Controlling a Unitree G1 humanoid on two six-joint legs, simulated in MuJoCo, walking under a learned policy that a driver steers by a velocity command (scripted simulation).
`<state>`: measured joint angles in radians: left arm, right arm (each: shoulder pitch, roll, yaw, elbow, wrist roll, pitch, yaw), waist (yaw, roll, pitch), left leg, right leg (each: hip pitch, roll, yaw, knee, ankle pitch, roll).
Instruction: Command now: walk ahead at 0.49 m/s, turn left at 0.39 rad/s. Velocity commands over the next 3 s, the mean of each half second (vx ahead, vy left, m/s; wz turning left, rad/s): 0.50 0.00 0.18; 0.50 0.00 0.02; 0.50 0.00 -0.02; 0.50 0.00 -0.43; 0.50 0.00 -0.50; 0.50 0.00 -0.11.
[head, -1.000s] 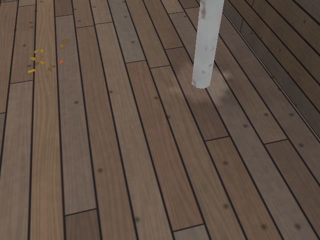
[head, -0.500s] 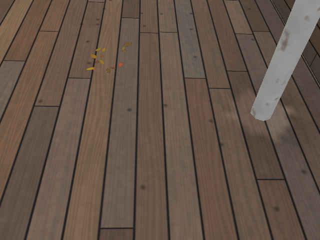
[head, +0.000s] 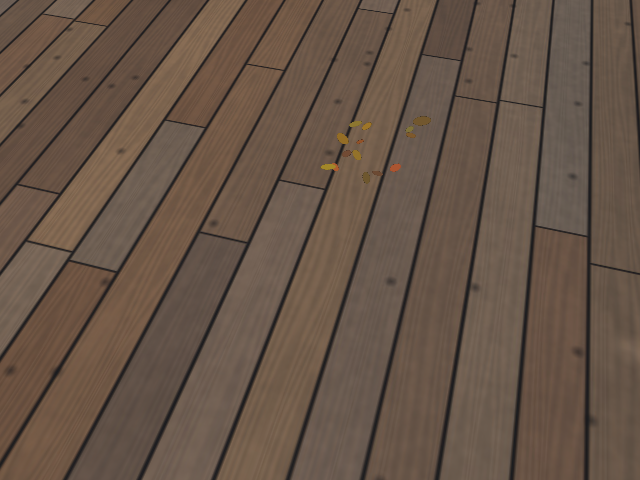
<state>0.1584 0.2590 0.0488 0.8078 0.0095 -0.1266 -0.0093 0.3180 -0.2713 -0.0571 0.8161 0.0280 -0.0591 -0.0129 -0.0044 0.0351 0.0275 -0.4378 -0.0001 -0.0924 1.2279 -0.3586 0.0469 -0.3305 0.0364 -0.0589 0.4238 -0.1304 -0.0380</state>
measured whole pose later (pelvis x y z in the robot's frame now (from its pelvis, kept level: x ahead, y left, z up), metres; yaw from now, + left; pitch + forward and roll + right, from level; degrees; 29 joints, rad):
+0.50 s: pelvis +0.26 +0.08 +0.00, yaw +3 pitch +2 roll -1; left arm 0.26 0.29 0.04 0.89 -0.02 -0.10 -0.01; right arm 0.24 -0.25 -0.05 0.74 0.00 -0.09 0.03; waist 0.00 -0.03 0.01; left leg -0.33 -0.02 0.05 0.46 -0.17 0.06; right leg -0.47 -0.07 0.01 1.16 -0.33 -0.03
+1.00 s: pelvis +0.54 +0.04 -0.01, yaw +3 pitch +2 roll +1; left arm 0.10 0.26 0.04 0.81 -0.01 -0.10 -0.04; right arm 0.37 -0.27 -0.04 0.90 0.02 -0.08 0.00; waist -0.03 0.01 0.03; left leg -0.28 0.01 -0.04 1.11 -0.46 0.03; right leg -0.43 0.02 -0.06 0.55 -0.16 -0.06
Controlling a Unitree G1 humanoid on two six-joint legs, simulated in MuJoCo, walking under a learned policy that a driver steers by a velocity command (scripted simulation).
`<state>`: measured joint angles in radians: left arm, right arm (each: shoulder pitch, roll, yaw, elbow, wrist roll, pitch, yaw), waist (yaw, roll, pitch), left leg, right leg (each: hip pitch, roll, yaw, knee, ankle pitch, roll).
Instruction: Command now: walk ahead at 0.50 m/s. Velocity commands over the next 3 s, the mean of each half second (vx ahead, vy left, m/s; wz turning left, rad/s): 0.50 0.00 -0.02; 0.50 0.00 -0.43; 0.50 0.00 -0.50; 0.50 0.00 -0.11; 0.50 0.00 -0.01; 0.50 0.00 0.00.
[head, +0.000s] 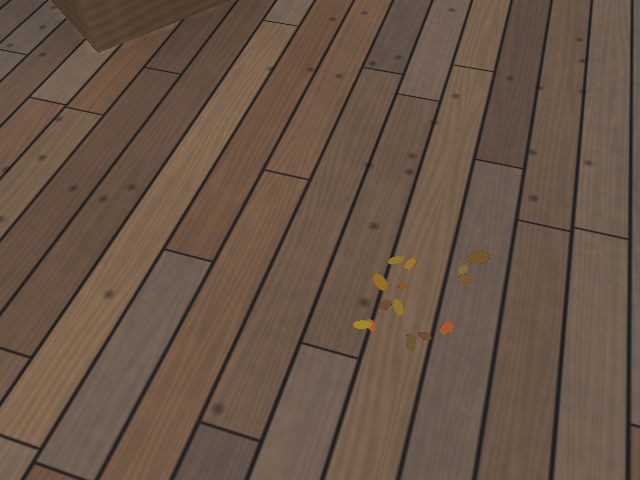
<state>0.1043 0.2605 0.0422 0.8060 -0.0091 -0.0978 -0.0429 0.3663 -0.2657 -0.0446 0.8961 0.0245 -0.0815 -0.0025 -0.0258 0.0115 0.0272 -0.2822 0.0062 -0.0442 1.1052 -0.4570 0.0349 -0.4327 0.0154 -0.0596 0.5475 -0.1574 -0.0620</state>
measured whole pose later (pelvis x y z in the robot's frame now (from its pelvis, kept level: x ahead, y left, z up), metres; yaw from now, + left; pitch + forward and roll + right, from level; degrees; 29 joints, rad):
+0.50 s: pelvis +0.28 +0.04 -0.01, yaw -2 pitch +3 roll -1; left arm 0.39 0.27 0.05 0.97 -0.01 -0.05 0.00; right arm 0.03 -0.24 -0.04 0.75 0.00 -0.11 0.03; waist 0.07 0.00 0.03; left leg -0.50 0.02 0.05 0.55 -0.10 0.05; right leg -0.07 0.00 0.01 0.66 -0.50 -0.02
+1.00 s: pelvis +0.54 +0.00 -0.01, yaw -16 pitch +2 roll +2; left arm 0.07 0.23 0.06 0.75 -0.02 -0.03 -0.06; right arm 0.32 -0.27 -0.08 0.93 0.02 -0.05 -0.02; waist -0.05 -0.01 0.04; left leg 0.11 0.04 0.30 0.34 -0.44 -0.04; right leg -0.56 -0.04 -0.07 0.63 -0.13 -0.11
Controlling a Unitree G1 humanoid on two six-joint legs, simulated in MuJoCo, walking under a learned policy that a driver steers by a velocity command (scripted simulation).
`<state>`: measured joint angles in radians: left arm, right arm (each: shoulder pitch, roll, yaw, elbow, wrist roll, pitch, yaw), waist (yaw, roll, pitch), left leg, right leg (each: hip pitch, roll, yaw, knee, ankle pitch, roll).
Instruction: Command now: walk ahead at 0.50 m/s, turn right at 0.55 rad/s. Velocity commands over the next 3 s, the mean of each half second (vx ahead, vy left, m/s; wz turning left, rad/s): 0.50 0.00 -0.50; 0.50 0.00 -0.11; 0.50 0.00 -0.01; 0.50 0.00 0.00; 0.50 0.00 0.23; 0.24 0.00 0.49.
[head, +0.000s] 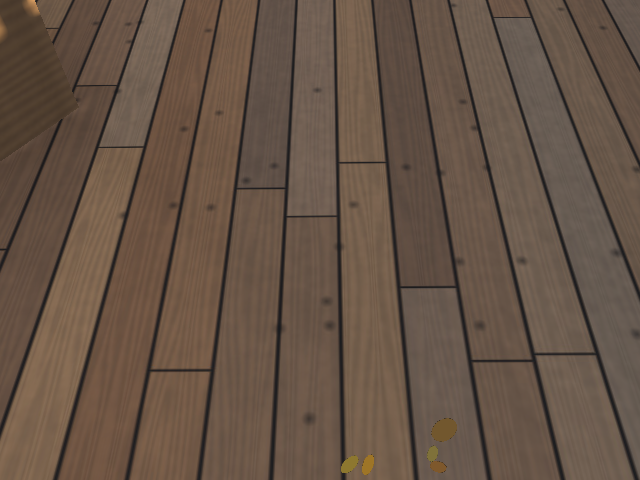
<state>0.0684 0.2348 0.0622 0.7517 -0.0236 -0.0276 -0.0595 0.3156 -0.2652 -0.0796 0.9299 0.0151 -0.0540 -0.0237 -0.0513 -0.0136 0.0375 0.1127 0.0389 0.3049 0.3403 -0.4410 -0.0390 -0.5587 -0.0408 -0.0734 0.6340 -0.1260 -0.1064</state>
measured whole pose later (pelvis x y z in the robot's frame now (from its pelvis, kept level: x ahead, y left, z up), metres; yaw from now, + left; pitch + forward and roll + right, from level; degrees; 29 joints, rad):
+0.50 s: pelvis +0.29 -0.01 +0.01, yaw -15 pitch +2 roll +0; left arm 0.38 0.27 0.08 0.79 -0.02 -0.05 0.01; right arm 0.02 -0.26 -0.04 0.74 0.00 -0.12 0.03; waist 0.08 0.04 0.00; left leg -0.50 0.00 -0.02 0.47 0.01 0.01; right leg -0.02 0.09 0.17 0.41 -0.42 -0.06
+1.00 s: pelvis +0.55 -0.09 +0.01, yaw -17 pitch +3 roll +2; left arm 0.03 0.24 0.04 0.67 -0.02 -0.08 -0.03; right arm 0.39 -0.28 -0.05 0.91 0.02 -0.07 0.01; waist -0.11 -0.02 0.01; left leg 0.04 -0.03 0.01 0.26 -0.35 0.01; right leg -0.55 -0.04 0.01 0.51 -0.03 -0.04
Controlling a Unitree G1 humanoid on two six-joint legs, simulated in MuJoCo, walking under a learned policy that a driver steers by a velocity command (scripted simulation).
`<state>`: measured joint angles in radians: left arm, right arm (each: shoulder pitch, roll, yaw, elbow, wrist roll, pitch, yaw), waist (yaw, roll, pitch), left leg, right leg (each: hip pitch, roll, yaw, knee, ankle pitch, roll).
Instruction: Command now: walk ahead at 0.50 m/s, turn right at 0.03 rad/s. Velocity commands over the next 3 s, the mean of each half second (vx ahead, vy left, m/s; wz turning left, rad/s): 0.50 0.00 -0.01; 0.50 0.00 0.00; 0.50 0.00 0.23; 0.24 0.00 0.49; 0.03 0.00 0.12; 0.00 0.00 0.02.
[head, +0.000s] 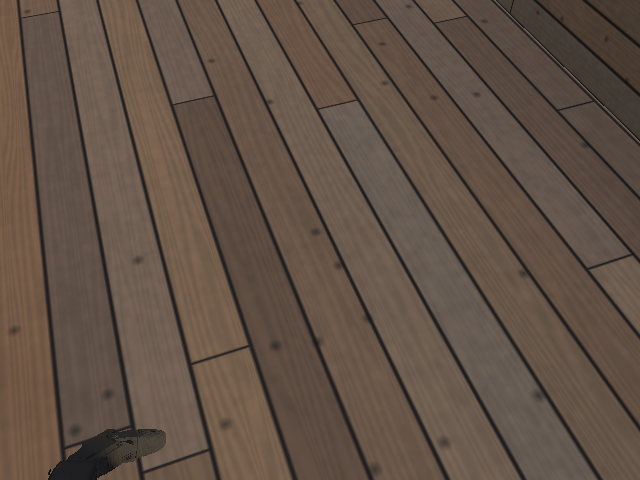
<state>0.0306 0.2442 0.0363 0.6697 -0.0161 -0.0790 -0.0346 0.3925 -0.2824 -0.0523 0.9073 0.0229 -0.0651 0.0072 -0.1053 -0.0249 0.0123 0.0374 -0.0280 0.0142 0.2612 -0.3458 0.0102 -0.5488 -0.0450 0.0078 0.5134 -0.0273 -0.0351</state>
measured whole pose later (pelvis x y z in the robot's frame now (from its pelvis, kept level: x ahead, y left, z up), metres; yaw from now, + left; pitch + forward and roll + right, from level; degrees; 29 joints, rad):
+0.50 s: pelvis +0.27 -0.01 +0.00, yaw +1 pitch +2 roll -2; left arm 0.38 0.28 0.06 0.88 -0.02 -0.07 0.00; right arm 0.04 -0.26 -0.03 0.77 0.01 -0.08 0.04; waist 0.08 0.04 0.01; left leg -0.59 0.07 -0.01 0.54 0.02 0.02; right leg 0.03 0.04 -0.04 0.24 -0.32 -0.02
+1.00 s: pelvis +0.54 +0.02 +0.01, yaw +0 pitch +2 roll +2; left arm 0.06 0.26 0.04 0.78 -0.01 -0.07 -0.03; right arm 0.36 -0.27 -0.05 0.91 0.02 -0.07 0.00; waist -0.08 -0.04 0.01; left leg 0.02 -0.05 0.05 0.22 -0.27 0.03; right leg -0.62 -0.09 0.02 0.56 0.05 -0.01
